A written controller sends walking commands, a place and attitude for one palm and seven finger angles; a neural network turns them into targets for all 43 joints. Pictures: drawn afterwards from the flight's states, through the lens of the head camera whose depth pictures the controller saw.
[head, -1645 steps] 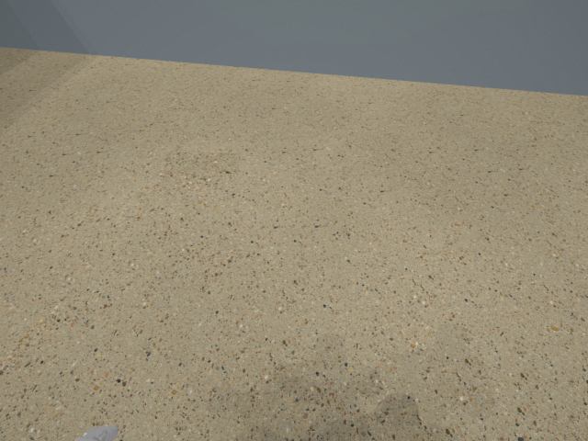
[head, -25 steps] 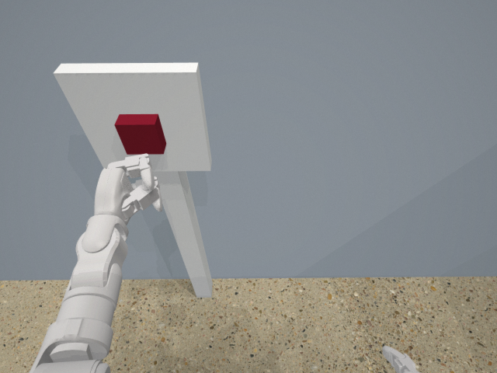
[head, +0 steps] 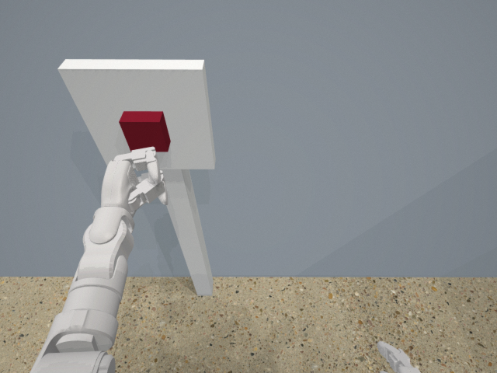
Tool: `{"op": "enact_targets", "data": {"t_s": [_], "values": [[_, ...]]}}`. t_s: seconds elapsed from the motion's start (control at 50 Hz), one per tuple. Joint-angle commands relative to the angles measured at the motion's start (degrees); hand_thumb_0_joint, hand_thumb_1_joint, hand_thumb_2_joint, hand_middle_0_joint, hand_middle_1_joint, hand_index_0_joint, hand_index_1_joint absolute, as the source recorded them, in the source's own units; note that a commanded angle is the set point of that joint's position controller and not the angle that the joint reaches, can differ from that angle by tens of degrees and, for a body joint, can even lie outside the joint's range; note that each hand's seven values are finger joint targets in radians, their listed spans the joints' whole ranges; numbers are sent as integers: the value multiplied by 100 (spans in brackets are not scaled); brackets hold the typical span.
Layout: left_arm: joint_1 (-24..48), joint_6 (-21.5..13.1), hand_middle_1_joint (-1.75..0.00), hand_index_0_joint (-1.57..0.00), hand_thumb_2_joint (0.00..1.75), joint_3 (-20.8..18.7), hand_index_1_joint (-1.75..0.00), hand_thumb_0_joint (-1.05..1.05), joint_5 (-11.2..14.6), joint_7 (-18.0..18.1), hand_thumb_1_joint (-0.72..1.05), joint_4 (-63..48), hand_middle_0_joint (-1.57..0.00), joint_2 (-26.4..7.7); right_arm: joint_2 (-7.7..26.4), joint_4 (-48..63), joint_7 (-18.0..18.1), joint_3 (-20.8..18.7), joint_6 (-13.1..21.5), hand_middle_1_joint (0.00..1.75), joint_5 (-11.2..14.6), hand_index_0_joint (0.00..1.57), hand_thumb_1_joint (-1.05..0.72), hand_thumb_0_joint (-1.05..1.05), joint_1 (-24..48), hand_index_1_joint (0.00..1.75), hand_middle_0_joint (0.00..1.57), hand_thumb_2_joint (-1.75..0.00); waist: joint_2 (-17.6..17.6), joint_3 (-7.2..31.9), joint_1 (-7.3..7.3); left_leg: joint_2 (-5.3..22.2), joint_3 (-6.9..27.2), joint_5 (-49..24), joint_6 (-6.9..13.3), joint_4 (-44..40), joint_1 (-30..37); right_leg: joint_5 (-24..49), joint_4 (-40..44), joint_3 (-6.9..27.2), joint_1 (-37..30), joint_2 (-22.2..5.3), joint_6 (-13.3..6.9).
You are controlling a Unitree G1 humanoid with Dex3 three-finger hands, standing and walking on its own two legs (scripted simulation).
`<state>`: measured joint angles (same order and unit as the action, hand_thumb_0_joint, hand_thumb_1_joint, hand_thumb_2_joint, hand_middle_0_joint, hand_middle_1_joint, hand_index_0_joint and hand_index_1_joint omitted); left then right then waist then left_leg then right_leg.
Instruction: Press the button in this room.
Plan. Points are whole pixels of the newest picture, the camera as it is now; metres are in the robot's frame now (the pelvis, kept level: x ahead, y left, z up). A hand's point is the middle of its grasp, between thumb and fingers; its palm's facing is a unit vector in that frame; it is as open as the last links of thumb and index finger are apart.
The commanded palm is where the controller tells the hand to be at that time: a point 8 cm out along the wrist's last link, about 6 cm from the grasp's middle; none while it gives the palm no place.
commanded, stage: press the button with the knuckle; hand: left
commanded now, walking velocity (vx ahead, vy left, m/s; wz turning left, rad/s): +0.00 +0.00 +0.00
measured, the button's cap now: (146, 130) +0.48 +0.20 +0.14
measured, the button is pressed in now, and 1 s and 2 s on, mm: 0 13 0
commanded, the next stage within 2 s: hold the button down briefly in 0.92 s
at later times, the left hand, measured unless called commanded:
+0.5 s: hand (165, 167) +0.42 +0.16 +0.11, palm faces +0.04 -1.00 -0.01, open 2.9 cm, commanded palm +0.41 +0.21 +0.11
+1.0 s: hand (163, 162) +0.43 +0.17 +0.11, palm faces +0.01 -1.00 -0.01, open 2.9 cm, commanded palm +0.44 +0.22 +0.11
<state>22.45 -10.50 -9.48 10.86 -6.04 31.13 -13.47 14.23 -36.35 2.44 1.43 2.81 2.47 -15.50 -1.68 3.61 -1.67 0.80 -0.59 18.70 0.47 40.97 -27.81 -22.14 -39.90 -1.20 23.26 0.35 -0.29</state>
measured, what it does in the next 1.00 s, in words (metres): stands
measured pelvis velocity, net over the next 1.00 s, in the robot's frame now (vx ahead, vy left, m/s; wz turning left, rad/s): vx -0.03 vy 0.00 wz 0.01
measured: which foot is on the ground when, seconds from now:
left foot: down 0.00-1.00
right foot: down 0.00-1.00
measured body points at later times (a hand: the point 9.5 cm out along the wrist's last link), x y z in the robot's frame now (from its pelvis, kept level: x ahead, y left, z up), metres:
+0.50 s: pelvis +0.00 +0.00 +0.00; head +0.03 -0.01 +0.44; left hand +0.41 +0.21 +0.11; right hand +0.07 -0.26 -0.12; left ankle +0.02 +0.11 -0.72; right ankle -0.02 -0.12 -0.72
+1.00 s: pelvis -0.03 +0.00 -0.01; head +0.02 +0.00 +0.43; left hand +0.43 +0.22 +0.11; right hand +0.02 -0.27 -0.13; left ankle +0.02 +0.11 -0.72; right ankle -0.02 -0.12 -0.72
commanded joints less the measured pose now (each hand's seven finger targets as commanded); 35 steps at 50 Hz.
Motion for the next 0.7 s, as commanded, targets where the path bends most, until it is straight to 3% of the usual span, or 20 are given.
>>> {"op": "enact_targets", "data": {"t_s": [0.0, 0.06, 0.08, 0.12, 0.18, 0.22, 0.28, 0.34, 0.38, 0.4, 0.44, 0.46, 0.5, 0.52, 0.58, 0.64, 0.68], "values": [[2509, -419, -150, -130, 90, -323, -150, 0, 18, 11, 90, -972, -130, -1007, 778, 688, 74, -281, 243, 30, 4, 20, -90, 0, 70, 30, 20, -90, 233, 1529, -130, -49, 135, -1288, 130, -436, 1325, 1794, 559, -49, 70, 140, -59], [2616, -418, -150, -130, 90, -380, -150, 0, -22, -2, 90, -760, -130, -1086, 769, 695, 67, -272, 203, 30, 5, 20, -90, 0, 32, 30, 20, -90, 31, 1569, -97, -69, 109, -1274, 113, -435, 1265, 1803, 539, -40, 29, 127, -75], [2665, -416, -150, -130, 90, -412, -150, 0, -25, 6, 90, -646, -130, -1112, 784, 688, 62, -274, 189, 30, -9, 20, -90, 0, -9, 30, 20, -90, 161, 1548, -124, -64, 117, -1249, 131, -411, 1223, 1771, 538, -49, 46, 143, -69], [2764, -443, -150, -130, 90, -522, -150, 0, -9, -9, 90, -525, -130, -1234, 795, 687, 66, -283, 162, 30, -1, 20, -90, 0, -38, 30, 20, -90, 161, 1572, -121, -70, 89, -1205, 132, -405, 1169, 1774, 555, -10, 42, 136, -59], [3095, -525, -150, -130, 90, -412, -150, 0, -33, -40, 90, -419, -130, -1151, 793, 653, 52, -296, 149, 30, -5, 20, -90, 0, -122, 30, 20, -90, 64, 1616, -202, -49, 112, -1293, 129, -353, 1252, 1791, 508, -37, 150, 160, -77], [3103, -559, -150, -130, 90, -526, -150, 0, -28, -42, 90, -211, -130, -1245, 818, 630, 52, -311, 135, 30, -6, 20, -90, 0, -186, 30, 20, -90, 197, 1626, -180, -42, 125, -1259, 125, -360, 1194, 1754, 503, -35, 179, 166, -71], [3279, -610, -150, -130, 90, -597, -150, 0, -72, -29, 90, -39, -130, -1361, 839, 600, 36, -319, 110, 30, -21, 20, -90, 0, -276, 30, 20, -90, 113, 1702, -183, -60, 105, -1244, 134, -311, 1128, 1766, 472, -10, 156, 171, -77], [3700, -648, -150, -130, 90, -461, -150, 0, -85, -43, 90, 80, -130, -1243, 828, 556, 38, -327, 87, 30, -17, 20, -90, 0, -335, 30, 20, -90, 98, 1714, -301, -54, 96, -1211, 138, -298, 1144, 1750, 471, -8, 285, 170, -48], [3762, -715, -150, -130, 90, -523, -150, 0, -107, -31, 90, 82, -130, -1319, 842, 525, 33, -354, 81, 30, -32, 20, -90, 0, -393, 30, 20, -90, 65, 1848, -292, -49, 112, -1266, 140, -250, 1220, 1734, 451, -7, 294, 185, -64], [3866, -724, -150, -130, 90, -444, -150, 0, -109, -33, 90, 162, -130, -1241, 837, 517, 34, -347, 78, 30, -15, 20, -90, 0, -377, 30, 20, -90, 35, 1767, -343, -36, 113, -1202, 140, -264, 1225, 1667, 473, -11, 407, 182, -56], [4208, -753, -150, -130, 90, -524, -150, 0, -110, -16, 90, 359, -130, -1396, 857, 433, 51, -339, 65, 30, -19, 20, -90, 0, -434, 30, 20, -90, 188, 1657, -414, -37, 133, -1042, 149, -268, 1092, 1555, 495, 1, 451, 185, -37], [4275, -765, -150, -130, 90, -467, -150, 0, -121, -24, 90, 478, -130, -1323, 848, 425, 54, -339, 68, 30, -12, 20, -90, 0, -433, 30, 20, -90, 78, 1606, -416, -50, 123, -946, 152, -263, 1085, 1444, 516, 17, 536, 185, -40], [4578, -826, -150, -130, 90, -447, -150, 0, -146, -11, 90, 626, -130, -1340, 853, 380, 58, -335, 78, 30, -24, 20, -90, 0, -473, 30, 20, -90, 82, 1689, -474, -48, 135, -833, 161, -251, 1094, 1316, 518, 30, 599, 181, -30], [4663, -863, -150, -130, 90, -621, -150, 0, -154, -3, 90, 705, -130, -1551, 873, 338, 67, -335, 79, 30, -34, 20, -90, 0, -506, 30, 20, -90, 2, 1743, -436, -48, 158, -822, 150, -246, 1086, 1284, 502, 39, 584, 176, -45], [4768, -978, -150, -130, 90, -657, -150, 0, -150, -43, 90, 922, -130, -1605, 880, 326, 61, -326, 88, 30, -45, 20, -90, 0, -557, 30, 20, -90, 166, 1801, -463, -46, 160, -784, 164, -217, 1012, 1255, 482, 37, 551, 192, -39], [5087, -1059, -150, -130, 90, -651, -150, 0, -154, -103, 90, 1107, -130, -1672, 883, 293, 61, -306, 88, 30, -36, 20, -90, 0, -575, 30, 20, -90, -69, 1802, -500, -59, 162, -676, 154, -193, 969, 1165, 468, 65, 644, 183, -40], [5279, -1090, -150, -130, 90, -720, -150, 0, -148, -110, 90, 1342, -130, -1816, 911, 258, 84, -295, 77, 30, -34, 20, -90, 0, -608, 30, 20, -90, 212, 1567, -593, -45, 188, -415, 179, -196, 749, 906, 527, 79, 732, 193, -20]]}}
